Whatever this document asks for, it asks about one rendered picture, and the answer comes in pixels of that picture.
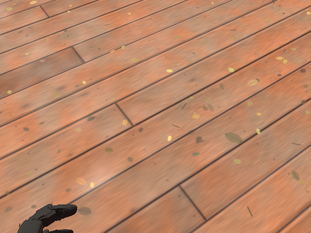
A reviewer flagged robot left hand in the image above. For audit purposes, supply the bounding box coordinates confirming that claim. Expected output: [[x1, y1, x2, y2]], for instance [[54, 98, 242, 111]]
[[17, 204, 78, 233]]

